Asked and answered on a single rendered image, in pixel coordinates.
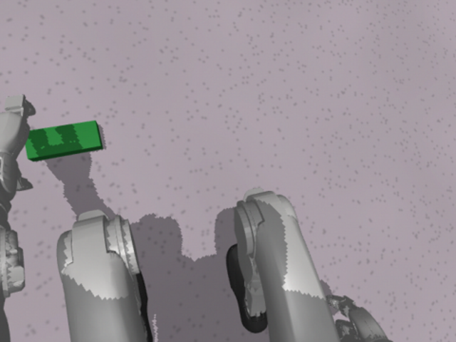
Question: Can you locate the left robot arm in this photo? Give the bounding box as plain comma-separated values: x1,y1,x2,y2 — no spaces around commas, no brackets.
0,152,25,342

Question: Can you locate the left robot hand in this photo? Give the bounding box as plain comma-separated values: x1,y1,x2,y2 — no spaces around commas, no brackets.
0,95,36,191

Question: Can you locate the left robot foot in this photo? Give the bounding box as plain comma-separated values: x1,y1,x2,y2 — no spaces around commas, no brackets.
136,271,153,342

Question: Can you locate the small box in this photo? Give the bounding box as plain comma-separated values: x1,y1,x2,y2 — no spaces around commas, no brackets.
25,120,103,162

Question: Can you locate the right robot hand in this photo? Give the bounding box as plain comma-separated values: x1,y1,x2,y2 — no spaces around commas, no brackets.
326,295,388,342

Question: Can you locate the right robot foot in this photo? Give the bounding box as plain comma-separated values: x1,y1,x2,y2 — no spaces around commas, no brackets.
226,244,268,333

